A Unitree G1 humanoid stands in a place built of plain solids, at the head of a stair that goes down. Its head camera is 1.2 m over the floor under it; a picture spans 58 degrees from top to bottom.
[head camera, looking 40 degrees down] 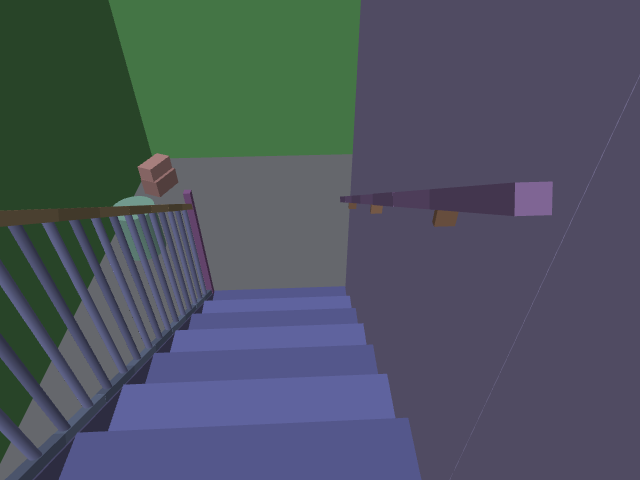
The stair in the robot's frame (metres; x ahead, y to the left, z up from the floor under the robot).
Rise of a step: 0.21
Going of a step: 0.31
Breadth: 1.11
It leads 3 degrees to the left of straight ahead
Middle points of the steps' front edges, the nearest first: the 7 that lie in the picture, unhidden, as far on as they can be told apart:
0.72 0.25 -0.21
1.02 0.27 -0.43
1.33 0.28 -0.64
1.64 0.30 -0.85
1.95 0.31 -1.06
2.25 0.33 -1.28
2.56 0.34 -1.49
